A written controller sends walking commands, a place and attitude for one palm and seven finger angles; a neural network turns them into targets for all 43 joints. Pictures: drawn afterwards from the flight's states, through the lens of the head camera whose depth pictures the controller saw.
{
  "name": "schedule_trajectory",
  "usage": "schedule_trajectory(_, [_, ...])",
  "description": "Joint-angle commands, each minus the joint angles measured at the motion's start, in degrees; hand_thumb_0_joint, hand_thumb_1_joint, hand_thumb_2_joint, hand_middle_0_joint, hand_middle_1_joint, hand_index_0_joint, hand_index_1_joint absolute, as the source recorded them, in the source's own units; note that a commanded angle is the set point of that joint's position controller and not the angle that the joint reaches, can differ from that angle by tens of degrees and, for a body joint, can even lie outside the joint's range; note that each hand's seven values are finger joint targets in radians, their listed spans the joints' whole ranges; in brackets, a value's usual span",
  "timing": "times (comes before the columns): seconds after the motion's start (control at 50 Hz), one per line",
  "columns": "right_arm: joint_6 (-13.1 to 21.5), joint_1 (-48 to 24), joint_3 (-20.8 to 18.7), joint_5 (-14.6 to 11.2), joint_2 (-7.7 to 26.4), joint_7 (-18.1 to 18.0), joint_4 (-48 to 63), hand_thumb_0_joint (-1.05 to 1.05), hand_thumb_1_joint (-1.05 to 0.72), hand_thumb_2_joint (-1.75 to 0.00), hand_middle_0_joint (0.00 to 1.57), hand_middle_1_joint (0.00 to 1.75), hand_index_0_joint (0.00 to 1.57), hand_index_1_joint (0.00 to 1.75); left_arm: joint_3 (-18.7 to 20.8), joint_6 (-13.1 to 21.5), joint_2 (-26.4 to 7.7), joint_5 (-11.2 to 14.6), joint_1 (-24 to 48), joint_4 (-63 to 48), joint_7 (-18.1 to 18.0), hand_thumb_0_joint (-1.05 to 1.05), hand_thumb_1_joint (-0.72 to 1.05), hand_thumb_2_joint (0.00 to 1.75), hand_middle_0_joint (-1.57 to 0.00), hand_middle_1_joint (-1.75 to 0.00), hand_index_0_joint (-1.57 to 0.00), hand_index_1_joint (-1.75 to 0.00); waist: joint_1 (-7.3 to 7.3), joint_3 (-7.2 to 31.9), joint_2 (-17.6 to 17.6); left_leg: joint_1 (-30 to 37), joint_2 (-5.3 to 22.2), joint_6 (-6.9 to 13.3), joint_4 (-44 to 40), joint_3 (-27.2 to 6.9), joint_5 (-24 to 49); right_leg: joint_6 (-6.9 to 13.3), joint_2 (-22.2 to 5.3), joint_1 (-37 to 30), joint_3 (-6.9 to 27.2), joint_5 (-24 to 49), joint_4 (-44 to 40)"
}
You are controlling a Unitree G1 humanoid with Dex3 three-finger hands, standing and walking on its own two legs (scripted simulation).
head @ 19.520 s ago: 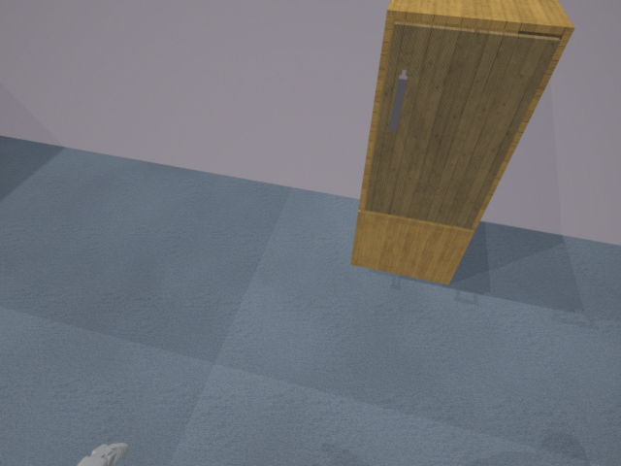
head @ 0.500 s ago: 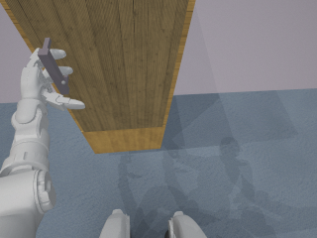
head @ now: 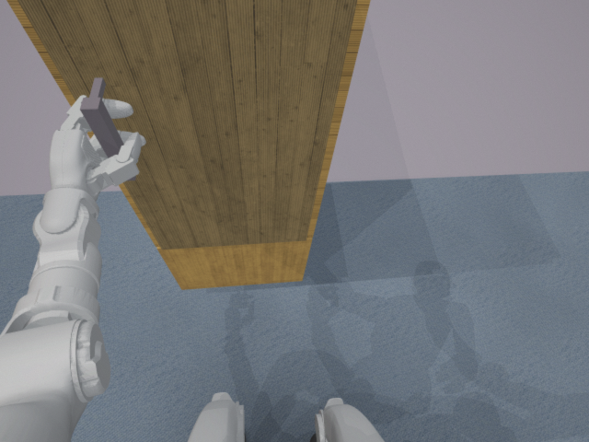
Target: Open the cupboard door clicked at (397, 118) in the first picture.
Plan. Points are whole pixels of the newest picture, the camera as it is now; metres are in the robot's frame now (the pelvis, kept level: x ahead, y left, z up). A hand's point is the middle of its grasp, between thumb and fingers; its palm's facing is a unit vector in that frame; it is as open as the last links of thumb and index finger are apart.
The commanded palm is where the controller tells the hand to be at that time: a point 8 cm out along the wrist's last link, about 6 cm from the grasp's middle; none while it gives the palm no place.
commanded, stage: close the thumb around the handle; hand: left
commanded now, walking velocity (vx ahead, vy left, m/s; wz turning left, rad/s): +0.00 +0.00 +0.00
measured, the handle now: (114, 133) +0.52 +0.23 +0.07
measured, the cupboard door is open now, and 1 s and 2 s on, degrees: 0 31 48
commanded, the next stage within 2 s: pull the door open along its arc in 0.12 s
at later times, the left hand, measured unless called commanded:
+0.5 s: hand (127, 171) +0.45 +0.20 +0.08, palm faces +0.05 -1.00 +0.00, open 5.6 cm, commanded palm +0.40 +0.25 +0.07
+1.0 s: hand (183, 260) +0.32 +0.12 +0.08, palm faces +0.42 -0.90 +0.07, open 6.0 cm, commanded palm +0.26 +0.15 +0.07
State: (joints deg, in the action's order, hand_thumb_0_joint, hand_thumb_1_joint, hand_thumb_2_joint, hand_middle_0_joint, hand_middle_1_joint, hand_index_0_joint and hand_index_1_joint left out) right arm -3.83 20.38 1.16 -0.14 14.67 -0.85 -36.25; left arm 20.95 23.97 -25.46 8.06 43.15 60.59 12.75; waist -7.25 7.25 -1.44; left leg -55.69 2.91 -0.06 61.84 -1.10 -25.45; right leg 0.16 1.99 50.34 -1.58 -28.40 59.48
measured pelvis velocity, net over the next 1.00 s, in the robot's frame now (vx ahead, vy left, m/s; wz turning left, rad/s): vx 0.01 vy -0.01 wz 0.04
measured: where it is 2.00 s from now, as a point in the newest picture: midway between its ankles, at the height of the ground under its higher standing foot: outside the picture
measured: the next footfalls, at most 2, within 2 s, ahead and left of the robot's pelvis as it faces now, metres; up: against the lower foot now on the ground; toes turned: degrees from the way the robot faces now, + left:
none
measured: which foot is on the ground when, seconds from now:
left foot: down 0.00-1.00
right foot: down 0.00-1.00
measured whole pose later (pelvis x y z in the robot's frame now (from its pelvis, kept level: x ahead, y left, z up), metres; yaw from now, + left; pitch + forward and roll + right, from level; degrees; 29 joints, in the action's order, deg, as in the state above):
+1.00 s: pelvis +0.01 -0.01 +0.01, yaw +2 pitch +13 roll -1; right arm -2.1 11.0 0.9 3.1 10.7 2.9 -29.1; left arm -3.0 16.8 3.4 0.2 -1.6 8.6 -25.2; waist -0.2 8.8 -1.3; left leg -44.9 1.0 -0.7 58.1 -1.2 -25.7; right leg 0.7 0.2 40.2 -1.8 -30.4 58.0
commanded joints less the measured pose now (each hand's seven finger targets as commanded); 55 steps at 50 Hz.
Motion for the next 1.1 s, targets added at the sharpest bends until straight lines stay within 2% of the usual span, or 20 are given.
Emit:
schedule_trajectory(0.0, [1.4, 6.6, -3.8, -0.3, 9.7, -0.5, 3.8, 0.00, -0.90, -0.90, 0.20, 0.30, 0.20, 0.30, 1.0, 4.2, -11.6, 0.6, 22.1, -12.5, 0.7, 0.00, 0.90, 0.90, -0.40, -1.35, -0.40, -1.35, -0.07, 25.0, -5.2, 24.2, -1.6, 1.5, -6.1, -1.3, 18.8, 1.0, 1.3, -5.3, -0.2, 19.5, -8.0])
schedule_trajectory(0.06, [1.3, 7.0, -3.7, -0.2, 9.8, -0.7, 3.7, 0.00, -0.90, -0.90, 0.20, 0.30, 0.20, 0.30, 2.3, 4.1, -13.7, 0.5, 22.3, -12.4, 0.9, 0.00, 0.90, 0.90, -0.40, -1.35, -0.40, -1.35, -0.28, 24.1, -3.6, 22.2, -1.6, 1.8, -6.0, -1.0, 18.5, 0.9, 1.4, -7.1, 0.2, 20.6, -8.0])
schedule_trajectory(0.08, [1.2, 6.7, -3.7, -0.3, 9.8, -0.7, 4.0, 0.00, -0.90, -0.90, 0.20, 0.30, 0.20, 0.30, 2.1, 4.1, -13.3, 0.5, 21.3, -11.9, 1.0, 0.00, 0.90, 0.90, -0.40, -1.35, -0.40, -1.35, 0.22, 24.0, -4.0, 22.0, -1.7, 1.7, -6.2, -0.9, 18.0, 0.9, 1.3, -6.9, 0.2, 20.1, -8.0])
schedule_trajectory(0.12, [1.3, 6.5, -3.7, -0.3, 9.6, -0.7, 3.8, 0.00, -0.90, -0.90, 0.20, 0.30, 0.20, 0.30, 1.0, 4.1, -12.0, 0.5, 22.9, -12.1, 1.1, 0.00, 0.90, 0.90, -0.40, -1.35, -0.40, -1.35, -0.43, 23.2, -4.8, 22.3, -1.7, 1.7, -6.2, -0.9, 17.6, 0.8, 1.2, -5.8, 0.1, 19.5, -8.2])
schedule_trajectory(0.2, [1.2, 6.6, -3.7, -0.3, 9.6, -0.7, 3.8, 0.00, -0.90, -0.90, 0.20, 0.30, 0.20, 0.30, 0.7, 4.0, -11.7, 0.5, 22.4, -12.0, 1.1, 0.00, 0.90, 0.90, -0.40, -1.35, -0.40, -1.35, -0.31, 23.5, -5.5, 23.1, -1.6, 1.5, -6.1, -1.1, 18.6, 0.9, 1.2, -5.2, -0.1, 19.8, -7.9])
schedule_trajectory(0.22, [1.2, 7.0, -3.8, -0.2, 9.9, -0.8, 3.6, 0.00, -0.90, -0.90, 0.20, 0.30, 0.20, 0.30, 2.8, 4.0, -14.3, 0.5, 23.1, -12.2, 1.1, 0.00, 0.90, 0.90, -0.40, -1.35, -0.40, -1.35, -0.18, 24.3, -4.1, 22.5, -1.6, 1.7, -5.9, -1.1, 18.8, 0.8, 1.2, -6.4, 0.2, 20.5, -7.8])
schedule_trajectory(0.26, [1.3, 6.9, -3.8, -0.2, 9.7, -0.7, 4.3, 0.00, -0.90, -0.90, 0.20, 0.30, 0.20, 0.30, 3.2, 4.3, -14.1, 0.8, 20.6, -13.6, 1.3, 0.00, 0.90, 0.90, -0.40, -1.35, -0.40, -1.35, 0.75, 26.2, -5.0, 23.3, -1.8, 1.8, -5.9, -0.9, 20.1, 1.0, 1.3, -8.1, 0.4, 22.0, -7.6])
schedule_trajectory(0.32, [1.1, 5.8, -3.8, -0.5, 9.4, -0.4, 5.2, 0.00, -0.90, -0.90, 0.20, 0.30, 0.20, 0.30, 2.3, 3.9, -12.1, 1.7, 15.4, -15.5, 2.0, 0.00, 0.90, 0.90, -0.40, -1.35, -0.40, -1.35, 1.92, 26.6, -5.2, 23.5, -1.9, 1.5, -6.6, -0.3, 20.9, 1.0, 1.3, -9.8, 0.1, 23.2, -7.8])
schedule_trajectory(0.4, [1.0, 4.7, -4.0, -0.9, 9.1, -0.1, 6.9, 0.00, -0.90, -0.90, 0.20, 0.30, 0.20, 0.30, 1.7, 3.1, -9.9, 3.3, 6.8, -19.5, 2.4, 0.00, 0.90, 0.90, -0.40, -1.35, -0.40, -1.35, 2.94, 25.9, -2.6, 22.5, -2.1, 1.7, -7.6, 0.6, 21.2, 0.8, 1.3, -13.3, 0.3, 25.8, -8.6])
schedule_trajectory(0.48, [1.2, 3.0, -4.1, -1.4, 8.6, 0.4, 9.2, 0.00, -0.90, -0.90, 0.20, 0.30, 0.20, 0.30, 0.2, 2.2, -6.2, 5.0, -4.5, -25.6, 2.6, 0.00, 0.90, 0.90, -0.40, -1.35, -0.40, -1.35, 4.64, 24.2, -2.1, 22.6, -2.4, 1.7, -9.1, 1.3, 22.0, 1.0, 1.3, -15.9, 0.0, 27.6, -9.2])
schedule_trajectory(0.64, [3.0, -0.9, -4.4, -1.8, 7.6, 1.4, 12.5, 0.00, -0.90, -0.90, 0.20, 0.30, 0.20, 0.30, -5.3, 1.3, 2.1, 6.9, -22.9, -42.7, 0.3, 0.00, 0.90, 0.90, -0.40, -1.35, -0.40, -1.35, 5.77, 19.1, -1.3, 25.4, -2.3, 1.5, -11.2, 1.5, 23.6, 0.8, 1.1, -16.4, -1.0, 28.3, -9.9])
schedule_trajectory(0.66, [3.9, -3.0, -4.2, -1.2, 5.6, 1.3, 12.8, 0.00, -0.90, -0.90, 0.20, 0.30, 0.20, 0.30, 1.9, 1.0, 3.7, 10.3, -23.8, -47.4, -7.8, 0.00, 0.90, 0.90, -0.40, -1.35, -0.40, -1.35, 10.89, 19.4, 0.1, 23.3, -2.4, 1.0, -11.9, 1.5, 24.5, 0.9, 1.1, -18.4, -1.8, 27.2, -9.9])
schedule_trajectory(0.68, [4.6, -3.9, -3.9, -0.9, 5.2, 1.7, 13.0, 0.00, -0.90, -0.90, 0.20, 0.30, 0.20, 0.30, -4.8, 0.2, 10.3, 8.4, -28.0, -47.9, -11.7, 0.00, 0.90, 0.90, -0.40, -1.35, -0.40, -1.35, 8.80, 18.1, -1.8, 24.4, -2.3, 0.5, -12.1, 1.6, 24.3, 0.7, 1.0, -17.1, -2.2, 26.2, -9.3])
schedule_trajectory(0.7, [4.8, -3.8, -3.9, -0.8, 5.3, 2.2, 12.9, 0.00, -0.90, -0.90, 0.20, 0.30, 0.20, 0.30, -5.5, -0.2, 11.8, 7.7, -30.3, -48.6, -14.3, 0.00, 0.90, 0.90, -0.40, -1.35, -0.40, -1.35, 8.47, 15.9, -0.3, 23.8, -2.1, 0.2, -12.1, 1.1, 23.1, 0.7, 0.9, -15.7, -2.8, 24.6, -9.4])
schedule_trajectory(0.76, [5.2, -5.1, -4.1, 0.6, 5.3, 2.6, 12.9, 0.00, -0.90, -0.90, 0.20, 0.30, 0.20, 0.30, -8.0, -0.2, 13.7, 3.5, -33.6, -54.6, -22.1, 0.00, 0.90, 0.90, -0.40, -1.35, -0.40, -1.35, 8.03, 16.2, 3.2, 23.1, -2.1, 0.4, -11.4, 0.8, 21.9, 0.7, 0.6, -16.4, -2.6, 24.0, -8.7])
schedule_trajectory(0.82, [5.1, -7.1, -3.8, 1.7, 4.2, 3.4, 13.6, 0.00, -0.90, -0.90, 0.20, 0.30, 0.20, 0.30, -14.2, -0.9, 19.7, -1.7, -35.9, -59.7, -29.4, 0.00, 0.90, 0.90, -0.40, -1.35, -0.40, -1.35, 7.99, 16.0, 1.0, 23.6, -2.2, 0.3, -11.3, 0.9, 20.3, 0.8, -0.1, -15.6, -2.6, 22.2, -8.3])
schedule_trajectory(0.86, [4.8, -7.8, -3.7, 2.5, 3.9, 3.4, 13.9, 0.00, -0.90, -0.90, 0.20, 0.30, 0.20, 0.30, -16.8, -1.8, 22.0, -4.5, -37.5, -61.6, -34.1, 0.00, 0.90, 0.90, -0.40, -1.35, -0.40, -1.35, 7.69, 15.6, 2.9, 22.7, -2.3, 0.5, -11.1, 0.4, 18.7, 0.9, -0.1, -16.0, -2.5, 20.9, -8.5])
schedule_trajectory(0.92, [4.0, -9.5, -3.4, 3.2, 3.1, 3.5, 14.2, 0.00, -0.90, -0.90, 0.20, 0.30, 0.20, 0.30, -22.4, -4.2, 26.8, -9.7, -37.3, -62.8, -40.6, 0.00, 0.90, 0.90, -0.40, -1.35, -0.40, -1.35, 7.26, 14.5, 1.7, 22.5, -2.6, 0.4, -11.5, 0.1, 15.3, 1.1, -0.6, -15.1, -2.5, 17.5, -9.0])
schedule_trajectory(1.0, [3.3, -10.3, -3.4, 3.6, 2.4, 3.0, 14.9, 0.00, -0.90, -0.90, 0.20, 0.30, 0.20, 0.30, -29.9, -6.9, 31.1, -14.2, -39.6, -66.2, -43.8, 0.00, 0.90, 0.90, -0.40, -1.35, -0.40, -1.35, 5.78, 14.9, 3.1, 23.7, -2.7, 0.6, -11.5, 0.2, 14.6, 1.3, -1.0, -16.3, -2.0, 18.1, -10.8])
schedule_trajectory(1.08, [3.3, -11.4, -3.0, 3.8, 1.5, 2.2, 15.9, 0.00, -0.90, -0.90, 0.20, 0.30, 0.20, 0.30, -34.8, -8.3, 34.2, -15.5, -45.2, -68.3, -43.5, 0.00, 0.90, 0.90, -0.40, -1.35, -0.40, -1.35, 5.51, 12.6, 4.3, 23.8, -2.9, 0.9, -11.9, 0.3, 13.5, 1.3, -1.4, -17.7, -1.4, 18.7, -12.8])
